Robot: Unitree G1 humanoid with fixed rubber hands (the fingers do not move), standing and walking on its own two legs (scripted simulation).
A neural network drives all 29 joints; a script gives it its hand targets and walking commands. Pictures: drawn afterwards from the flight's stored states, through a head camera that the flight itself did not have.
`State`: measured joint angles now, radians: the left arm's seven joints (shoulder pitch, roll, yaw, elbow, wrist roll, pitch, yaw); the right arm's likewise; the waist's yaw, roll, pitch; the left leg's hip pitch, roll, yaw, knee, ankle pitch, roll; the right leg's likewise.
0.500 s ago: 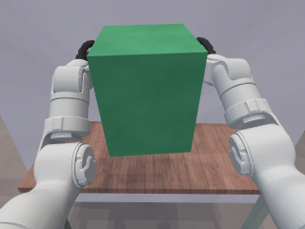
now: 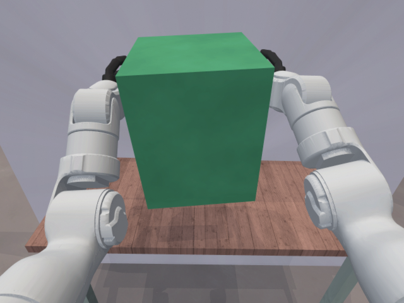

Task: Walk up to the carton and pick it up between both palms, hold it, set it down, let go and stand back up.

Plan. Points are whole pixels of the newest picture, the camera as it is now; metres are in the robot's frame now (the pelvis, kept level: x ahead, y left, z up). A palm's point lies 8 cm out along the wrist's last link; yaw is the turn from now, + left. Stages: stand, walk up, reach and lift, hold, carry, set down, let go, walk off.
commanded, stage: hold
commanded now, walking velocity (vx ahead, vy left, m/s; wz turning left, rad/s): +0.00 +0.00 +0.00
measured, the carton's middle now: (196, 118) +0.36 -0.01 +0.27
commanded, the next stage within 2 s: none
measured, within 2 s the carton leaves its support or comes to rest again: neither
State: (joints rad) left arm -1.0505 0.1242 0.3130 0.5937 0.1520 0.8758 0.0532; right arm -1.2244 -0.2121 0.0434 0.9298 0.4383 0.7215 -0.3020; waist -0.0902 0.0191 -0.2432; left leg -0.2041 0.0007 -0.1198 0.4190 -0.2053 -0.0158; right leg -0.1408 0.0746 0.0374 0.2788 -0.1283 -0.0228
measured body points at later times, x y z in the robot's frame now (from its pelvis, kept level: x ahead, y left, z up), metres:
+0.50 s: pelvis +0.00 +0.00 +0.00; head -0.10 +0.02 +0.44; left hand +0.39 +0.14 +0.31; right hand +0.38 -0.15 +0.33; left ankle +0.01 +0.12 -0.75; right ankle +0.01 -0.11 -0.75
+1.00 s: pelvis +0.00 +0.00 +0.00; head -0.10 +0.02 +0.44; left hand +0.39 +0.14 +0.31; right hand +0.38 -0.15 +0.33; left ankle +0.01 +0.12 -0.75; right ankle +0.01 -0.11 -0.75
